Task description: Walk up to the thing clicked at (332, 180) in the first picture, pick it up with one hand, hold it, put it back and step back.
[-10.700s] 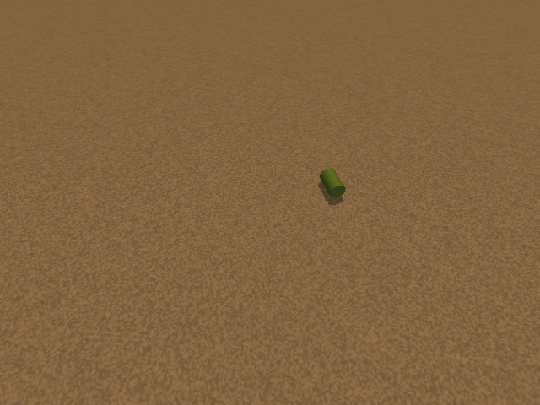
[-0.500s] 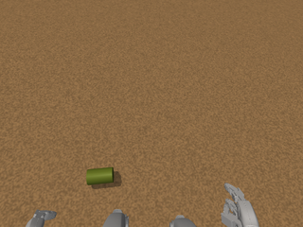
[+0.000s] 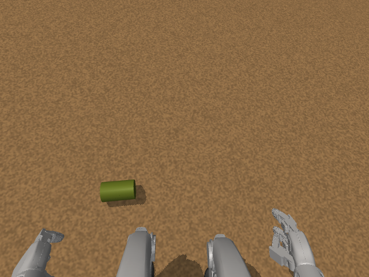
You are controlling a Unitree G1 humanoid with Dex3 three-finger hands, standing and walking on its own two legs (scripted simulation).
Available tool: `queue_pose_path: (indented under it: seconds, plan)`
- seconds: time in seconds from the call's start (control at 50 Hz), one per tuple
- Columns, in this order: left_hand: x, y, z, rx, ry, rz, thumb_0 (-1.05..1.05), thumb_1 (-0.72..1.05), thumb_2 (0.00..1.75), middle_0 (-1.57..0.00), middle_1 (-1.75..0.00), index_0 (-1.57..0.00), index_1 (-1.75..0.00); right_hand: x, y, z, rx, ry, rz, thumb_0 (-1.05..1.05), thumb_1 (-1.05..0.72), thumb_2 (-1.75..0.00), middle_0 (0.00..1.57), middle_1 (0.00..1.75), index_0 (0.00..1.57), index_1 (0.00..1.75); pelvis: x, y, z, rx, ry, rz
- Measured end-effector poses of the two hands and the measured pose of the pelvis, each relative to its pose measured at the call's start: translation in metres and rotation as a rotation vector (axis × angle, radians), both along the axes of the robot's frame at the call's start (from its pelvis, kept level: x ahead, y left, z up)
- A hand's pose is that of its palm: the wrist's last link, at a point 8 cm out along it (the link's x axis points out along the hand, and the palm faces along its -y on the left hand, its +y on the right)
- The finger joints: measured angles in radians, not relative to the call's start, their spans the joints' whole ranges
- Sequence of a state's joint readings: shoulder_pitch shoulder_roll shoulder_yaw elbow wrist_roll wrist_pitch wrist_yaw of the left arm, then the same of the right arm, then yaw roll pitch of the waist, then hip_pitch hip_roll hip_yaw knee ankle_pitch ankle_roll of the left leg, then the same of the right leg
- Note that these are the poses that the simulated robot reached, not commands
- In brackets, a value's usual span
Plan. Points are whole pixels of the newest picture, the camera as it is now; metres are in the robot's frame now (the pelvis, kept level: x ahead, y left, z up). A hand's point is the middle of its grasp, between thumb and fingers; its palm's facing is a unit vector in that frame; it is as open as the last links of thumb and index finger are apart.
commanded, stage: rise first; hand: left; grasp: from above
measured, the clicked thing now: (118, 190) +0.46 +0.27 -0.57
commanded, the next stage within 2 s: none
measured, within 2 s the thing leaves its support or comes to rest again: neither
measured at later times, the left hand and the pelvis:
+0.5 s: hand (83, 219) +0.30 +0.31 -0.33, palm faces -0.46 -0.27 -0.84, open 14.1 cm; pelvis -0.06 -0.01 -0.20, yaw -4 degrees
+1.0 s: hand (91, 205) +0.36 +0.32 -0.41, palm faces -0.45 -0.06 -0.89, open 14.2 cm; pelvis -0.06 +0.00 -0.26, yaw -7 degrees
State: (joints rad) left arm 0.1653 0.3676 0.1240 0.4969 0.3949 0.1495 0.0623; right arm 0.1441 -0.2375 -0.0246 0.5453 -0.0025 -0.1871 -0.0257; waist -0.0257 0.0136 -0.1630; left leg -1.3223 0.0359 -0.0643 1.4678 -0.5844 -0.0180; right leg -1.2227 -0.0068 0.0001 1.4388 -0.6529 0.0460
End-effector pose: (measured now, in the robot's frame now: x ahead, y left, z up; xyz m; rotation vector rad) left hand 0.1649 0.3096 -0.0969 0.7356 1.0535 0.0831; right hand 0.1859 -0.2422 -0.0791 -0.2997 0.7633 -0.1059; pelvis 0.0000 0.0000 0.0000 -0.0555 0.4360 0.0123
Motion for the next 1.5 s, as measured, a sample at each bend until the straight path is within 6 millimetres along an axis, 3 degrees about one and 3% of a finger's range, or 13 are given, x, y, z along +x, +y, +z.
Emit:
queue_pose_path:
  seconds: [0.12,0.22,0.38,0.5,0.62,0.74,1.16,1.5]
  plan:
    - [0.041,0.006,-0.052,0.098,-0.068,-0.191,-0.01,-0.57,0.99,-0.1,-1.02,-0.08,-1.03,-0.008,-0.014,-0.06,-0.029,0.038,0.021,0.01,-0.92,-0.91,0.21,0.3,0.2,0.3,-0.016,-0.003,-0.053,0.0,0.074,-0.01]
    - [0.082,0.007,-0.093,0.196,-0.135,-0.336,-0.01,-0.56,1.0,-0.11,-1.02,-0.09,-1.03,-0.026,-0.027,-0.12,-0.032,0.112,0.01,0.01,-0.92,-0.91,0.21,0.3,0.2,0.3,-0.031,-0.006,-0.1,-0.004,0.121,-0.023]
    - [0.124,0.01,-0.151,0.311,-0.157,-0.461,-0.01,-0.54,1.02,-0.09,-1.05,-0.08,-1.06,-0.084,-0.036,-0.209,-0.012,0.302,-0.017,0.01,-0.89,-0.9,0.2,0.3,0.2,0.3,-0.053,-0.01,-0.166,-0.014,0.143,-0.048]
    - [0.142,0.012,-0.18,0.363,-0.158,-0.565,-0.01,-0.54,1.04,-0.08,-1.06,-0.07,-1.07,-0.133,-0.037,-0.248,-0.006,0.436,-0.058,0.01,-0.88,-0.9,0.2,0.3,0.2,0.3,-0.065,-0.011,-0.2,-0.021,0.133,-0.059]
    - [0.157,0.013,-0.202,0.39,-0.183,-0.649,0.0,-0.53,1.04,-0.07,-1.05,-0.06,-1.06,-0.167,-0.039,-0.264,-0.023,0.519,-0.091,0.01,-0.88,-0.9,0.2,0.3,0.2,0.3,-0.07,-0.009,-0.223,-0.034,0.116,-0.068]
    - [0.172,0.011,-0.22,0.424,-0.207,-0.722,0.0,-0.53,1.03,-0.07,-1.03,-0.06,-1.03,-0.181,-0.042,-0.269,-0.057,0.567,-0.106,0.01,-0.88,-0.9,0.2,0.3,0.2,0.3,-0.071,-0.006,-0.238,-0.05,0.111,-0.072]
    - [0.206,0.008,-0.268,0.493,-0.226,-0.798,0.0,-0.52,0.99,-0.08,-1.02,-0.08,-1.01,-0.167,-0.032,-0.292,-0.073,0.602,-0.072,0.01,-0.9,-0.9,0.2,0.3,0.2,0.3,-0.061,0.001,-0.267,-0.073,0.131,-0.088]
    - [0.223,0.0,-0.287,0.493,-0.213,-0.782,0.0,-0.51,0.98,-0.08,-1.05,-0.09,-1.04,-0.18,-0.035,-0.306,-0.061,0.662,-0.078,0.01,-0.9,-0.9,0.2,0.3,0.2,0.3,-0.055,-0.003,-0.278,-0.068,0.14,-0.102]
